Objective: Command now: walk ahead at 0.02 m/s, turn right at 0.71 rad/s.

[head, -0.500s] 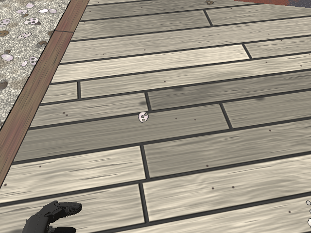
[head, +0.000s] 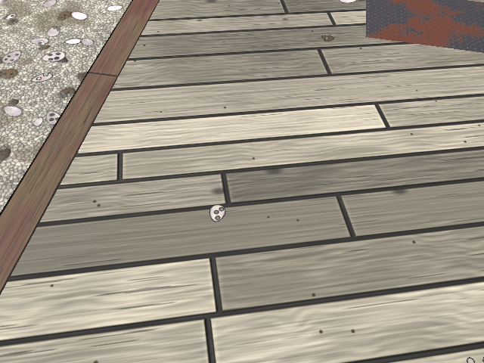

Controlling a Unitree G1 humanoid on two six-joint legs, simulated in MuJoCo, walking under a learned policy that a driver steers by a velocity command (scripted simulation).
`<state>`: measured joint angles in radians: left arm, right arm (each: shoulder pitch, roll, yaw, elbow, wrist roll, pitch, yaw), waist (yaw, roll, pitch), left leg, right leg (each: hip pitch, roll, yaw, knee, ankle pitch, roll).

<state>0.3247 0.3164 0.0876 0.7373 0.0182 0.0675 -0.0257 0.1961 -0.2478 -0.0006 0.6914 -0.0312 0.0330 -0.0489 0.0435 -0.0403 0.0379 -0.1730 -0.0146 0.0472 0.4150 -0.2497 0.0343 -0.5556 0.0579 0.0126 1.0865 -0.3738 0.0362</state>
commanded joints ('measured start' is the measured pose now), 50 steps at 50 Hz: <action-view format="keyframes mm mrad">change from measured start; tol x32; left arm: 1 -55 54 10 -95 -6 0 -21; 50 -126 44 -34 -56 -2 -5 32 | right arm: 1 -29 -120 -39 -78 3 -24 -7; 50 51 -130 -68 -67 7 -4 47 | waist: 1 -44 160 -45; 9 -37 194 -85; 12 61 -282 -193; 34 -45 -64 -69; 37 -83 364 -77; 50 -69 148 -97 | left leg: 1 143 255 -80 -71 519 171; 9 63 298 64 184 501 63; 12 -475 27 29 751 -447 -84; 34 -140 26 55 240 -156 3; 38 193 394 -634 -68 632 333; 50 57 162 -294 -104 395 177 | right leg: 1 -80 -59 -25 -31 -5 21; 8 182 -28 -134 -439 -36 -39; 12 594 -481 499 -697 979 -344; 34 454 -385 -87 -622 561 -199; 38 -95 -35 -30 57 -342 19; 50 93 -94 -10 -188 32 10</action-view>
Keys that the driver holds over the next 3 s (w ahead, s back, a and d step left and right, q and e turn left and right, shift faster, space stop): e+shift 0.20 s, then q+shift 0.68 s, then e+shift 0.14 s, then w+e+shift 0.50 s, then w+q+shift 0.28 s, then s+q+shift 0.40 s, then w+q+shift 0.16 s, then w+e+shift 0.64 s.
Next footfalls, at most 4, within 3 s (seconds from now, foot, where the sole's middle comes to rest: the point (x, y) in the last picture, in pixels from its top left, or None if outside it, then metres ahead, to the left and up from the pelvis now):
0.20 right None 0.02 -0.13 -0.78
0.72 left None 0.03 0.06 -0.78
1.38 right None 0.18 -0.16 -0.78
1.84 left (299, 298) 0.68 -0.14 -0.78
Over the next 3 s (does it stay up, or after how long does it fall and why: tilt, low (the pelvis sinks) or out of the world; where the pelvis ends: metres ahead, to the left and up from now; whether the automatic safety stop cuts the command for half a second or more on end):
stays up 1.05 -0.15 -0.05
